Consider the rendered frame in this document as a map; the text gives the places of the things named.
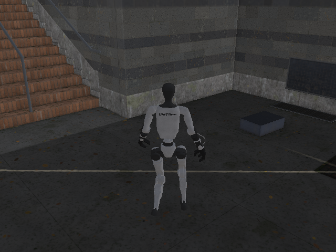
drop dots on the stairs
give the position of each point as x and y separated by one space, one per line
55 90

